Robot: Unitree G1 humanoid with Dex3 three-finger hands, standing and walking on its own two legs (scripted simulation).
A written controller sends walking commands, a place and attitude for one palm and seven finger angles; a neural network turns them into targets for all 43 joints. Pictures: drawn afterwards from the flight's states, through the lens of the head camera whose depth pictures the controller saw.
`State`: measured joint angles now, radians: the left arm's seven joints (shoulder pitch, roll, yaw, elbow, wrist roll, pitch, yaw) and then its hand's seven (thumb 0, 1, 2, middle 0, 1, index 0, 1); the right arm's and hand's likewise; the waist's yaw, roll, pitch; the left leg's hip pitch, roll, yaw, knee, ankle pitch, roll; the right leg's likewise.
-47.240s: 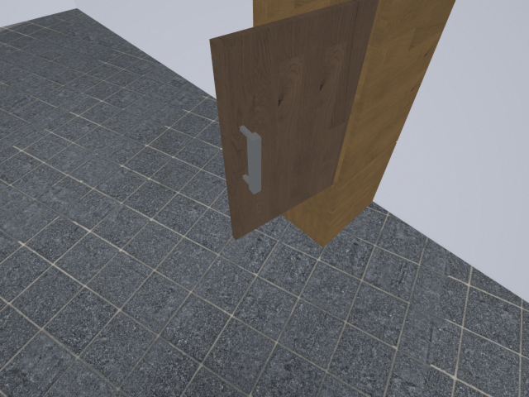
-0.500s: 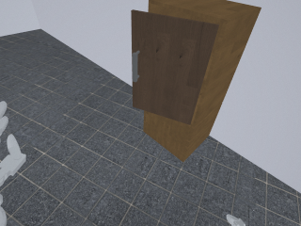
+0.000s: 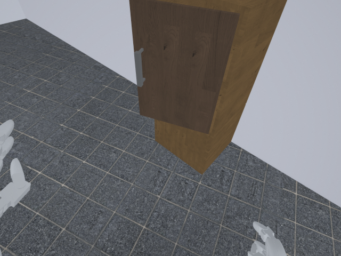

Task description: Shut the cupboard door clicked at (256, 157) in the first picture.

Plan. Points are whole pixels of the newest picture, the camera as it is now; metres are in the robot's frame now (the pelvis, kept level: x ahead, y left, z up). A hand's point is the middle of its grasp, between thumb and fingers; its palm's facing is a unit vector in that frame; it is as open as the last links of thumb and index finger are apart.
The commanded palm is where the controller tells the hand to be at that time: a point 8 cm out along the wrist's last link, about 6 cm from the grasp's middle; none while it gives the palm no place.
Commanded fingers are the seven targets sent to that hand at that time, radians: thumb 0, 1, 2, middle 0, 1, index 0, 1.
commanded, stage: stop stepping back and stand still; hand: left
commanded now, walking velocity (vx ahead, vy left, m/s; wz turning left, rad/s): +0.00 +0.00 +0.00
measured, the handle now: (140, 67) +0.87 +0.18 -0.02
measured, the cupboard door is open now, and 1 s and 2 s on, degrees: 21 21 21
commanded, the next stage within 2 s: let the arm hang, fingers relaxed in 0.04 s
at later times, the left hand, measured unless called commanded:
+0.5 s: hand out of the picture -0.02 +0.19 -0.18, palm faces +0.04 -0.99 -0.16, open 7.0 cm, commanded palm none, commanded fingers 0.00 0.90 0.90 -0.20 -0.30 -0.20 -0.30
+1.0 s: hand out of the picture -0.08 +0.20 -0.17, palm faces +0.03 -0.98 -0.22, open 7.3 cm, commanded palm none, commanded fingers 0.00 0.90 0.90 -0.20 -0.30 -0.20 -0.30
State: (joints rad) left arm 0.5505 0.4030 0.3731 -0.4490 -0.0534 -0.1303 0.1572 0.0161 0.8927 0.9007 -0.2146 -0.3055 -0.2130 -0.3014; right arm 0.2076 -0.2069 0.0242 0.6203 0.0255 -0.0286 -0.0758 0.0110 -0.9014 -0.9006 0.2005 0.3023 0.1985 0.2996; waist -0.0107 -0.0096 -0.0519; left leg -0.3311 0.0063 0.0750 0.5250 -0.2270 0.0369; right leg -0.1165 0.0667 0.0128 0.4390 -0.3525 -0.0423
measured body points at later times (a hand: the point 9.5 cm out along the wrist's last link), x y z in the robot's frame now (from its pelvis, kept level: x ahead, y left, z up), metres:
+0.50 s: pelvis -0.03 +0.01 +0.00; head -0.02 +0.04 +0.45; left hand -0.02 +0.24 -0.17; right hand +0.00 -0.24 -0.13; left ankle +0.03 +0.09 -0.74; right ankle -0.08 -0.09 -0.74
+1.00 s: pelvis -0.04 +0.02 +0.01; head -0.05 +0.02 +0.46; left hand -0.08 +0.26 -0.15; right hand -0.02 -0.22 -0.15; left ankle +0.03 +0.09 -0.74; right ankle -0.08 -0.09 -0.74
